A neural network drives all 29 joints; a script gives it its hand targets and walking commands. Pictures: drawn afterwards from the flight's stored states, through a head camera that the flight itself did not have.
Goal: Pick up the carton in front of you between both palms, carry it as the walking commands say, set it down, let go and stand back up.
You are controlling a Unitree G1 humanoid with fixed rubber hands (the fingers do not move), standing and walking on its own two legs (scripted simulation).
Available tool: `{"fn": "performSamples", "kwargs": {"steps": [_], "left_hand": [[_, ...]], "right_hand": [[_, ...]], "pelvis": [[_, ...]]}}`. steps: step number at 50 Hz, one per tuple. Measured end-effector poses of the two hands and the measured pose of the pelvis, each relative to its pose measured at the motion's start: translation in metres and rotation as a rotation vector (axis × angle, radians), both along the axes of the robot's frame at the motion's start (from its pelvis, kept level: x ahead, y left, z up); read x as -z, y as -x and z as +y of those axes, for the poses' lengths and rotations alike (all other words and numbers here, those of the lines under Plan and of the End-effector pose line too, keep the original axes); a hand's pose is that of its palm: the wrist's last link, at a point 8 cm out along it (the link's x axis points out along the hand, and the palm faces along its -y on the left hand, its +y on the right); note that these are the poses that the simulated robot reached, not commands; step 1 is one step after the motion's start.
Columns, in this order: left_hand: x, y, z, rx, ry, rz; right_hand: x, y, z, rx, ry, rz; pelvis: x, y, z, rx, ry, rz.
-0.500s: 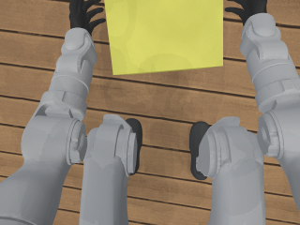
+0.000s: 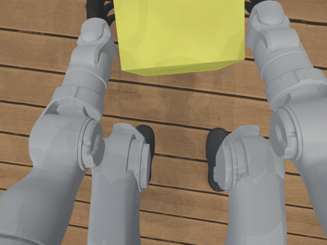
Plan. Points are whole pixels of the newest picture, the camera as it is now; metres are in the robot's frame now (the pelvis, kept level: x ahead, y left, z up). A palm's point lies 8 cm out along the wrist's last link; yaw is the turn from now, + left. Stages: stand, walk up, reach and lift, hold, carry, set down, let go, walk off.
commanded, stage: reach and lift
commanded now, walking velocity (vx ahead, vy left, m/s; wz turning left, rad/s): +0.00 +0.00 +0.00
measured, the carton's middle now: (177, 24) +0.53 +0.01 -0.24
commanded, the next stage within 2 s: none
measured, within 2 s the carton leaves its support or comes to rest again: leaves its support in 0.04 s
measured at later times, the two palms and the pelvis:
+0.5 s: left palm (44, 6) +0.49 +0.15 +0.01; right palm out of the picture +0.50 -0.15 +0.01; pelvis +0.00 +0.00 +0.08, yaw -1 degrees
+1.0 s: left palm out of the picture +0.46 +0.15 +0.16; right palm out of the picture +0.46 -0.15 +0.16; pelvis +0.04 +0.00 +0.21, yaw -2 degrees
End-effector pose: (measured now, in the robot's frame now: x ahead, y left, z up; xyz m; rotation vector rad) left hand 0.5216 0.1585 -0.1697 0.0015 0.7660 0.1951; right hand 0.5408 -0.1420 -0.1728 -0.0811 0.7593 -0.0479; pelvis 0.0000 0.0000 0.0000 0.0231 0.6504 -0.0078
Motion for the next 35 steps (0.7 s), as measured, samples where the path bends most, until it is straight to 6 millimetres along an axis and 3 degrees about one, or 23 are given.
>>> {"fn": "performSamples", "kwargs": {"steps": [6, 12, 17, 22, 35], "left_hand": [[-0.015, -0.001, -0.003, -0.001, 0.012, -0.026], [-0.066, 0.007, -0.008, -0.003, 0.042, -0.101], [-0.119, 0.021, -0.009, -0.016, 0.054, -0.108], [-0.161, 0.032, -0.009, -0.01, 0.05, -0.08], [-0.238, 0.041, -0.01, 0.01, 0.042, -0.093]], "right_hand": [[-0.014, 0.003, -0.003, 0.021, -0.013, -0.024], [-0.066, 0.011, -0.006, 0.047, -0.04, -0.095], [-0.122, 0.024, -0.008, 0.075, -0.062, -0.099], [-0.164, 0.037, -0.008, 0.081, -0.058, -0.072], [-0.24, 0.051, -0.009, 0.093, -0.058, -0.085]], "pelvis": [[0.005, -0.005, 0.0, 0.002, 0.003, -0.002], [-0.005, -0.006, 0.001, 0.007, 0.006, 0.003], [-0.03, -0.004, 0.0, 0.013, 0.004, 0.025], [-0.062, -0.002, 0.0, 0.016, 0.003, 0.049], [-0.127, -0.01, 0.0, 0.015, 0.009, 0.074]]}}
